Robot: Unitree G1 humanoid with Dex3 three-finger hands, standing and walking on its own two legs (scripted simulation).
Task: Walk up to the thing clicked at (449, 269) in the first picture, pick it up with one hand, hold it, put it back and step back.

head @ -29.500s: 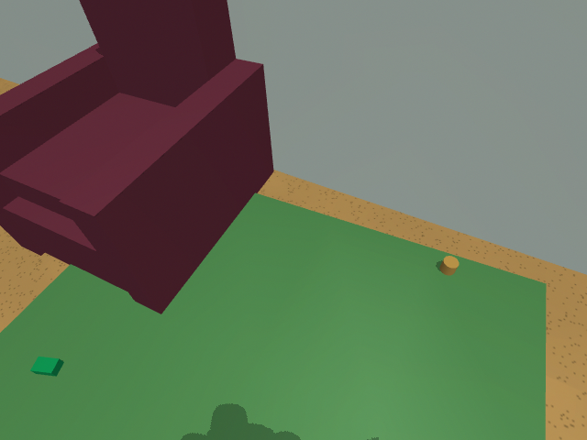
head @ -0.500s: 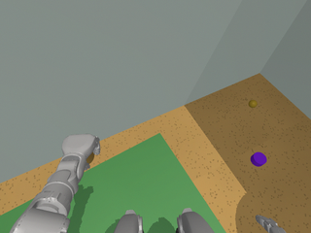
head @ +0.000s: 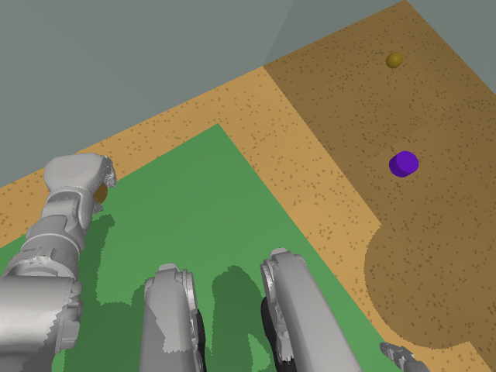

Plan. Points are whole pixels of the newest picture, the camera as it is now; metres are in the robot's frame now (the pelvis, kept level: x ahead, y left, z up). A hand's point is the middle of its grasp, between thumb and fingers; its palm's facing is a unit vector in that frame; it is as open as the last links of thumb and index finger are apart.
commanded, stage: crouch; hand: left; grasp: from above
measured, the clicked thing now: (86, 188) +0.46 +0.25 -0.16
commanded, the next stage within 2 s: lower in 1.00 s
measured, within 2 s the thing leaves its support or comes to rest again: neither
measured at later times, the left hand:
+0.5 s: hand (107, 196) +0.48 +0.25 -0.26, palm faces -0.46 -0.03 -0.89, open 6.6 cm
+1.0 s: hand (113, 196) +0.49 +0.25 -0.32, palm faces -0.45 -0.03 -0.89, open 6.6 cm
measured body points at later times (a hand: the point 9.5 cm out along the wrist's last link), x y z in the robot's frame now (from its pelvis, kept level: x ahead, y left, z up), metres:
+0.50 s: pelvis -0.01 +0.00 -0.10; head +0.24 +0.05 +0.28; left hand +0.50 +0.25 -0.21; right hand +0.04 -0.28 -0.21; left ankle +0.08 +0.11 -0.46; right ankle +0.07 -0.13 -0.46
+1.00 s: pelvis -0.01 -0.01 -0.15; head +0.25 +0.05 +0.22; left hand +0.51 +0.25 -0.27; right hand +0.01 -0.28 -0.25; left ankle +0.08 +0.11 -0.46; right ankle +0.07 -0.13 -0.46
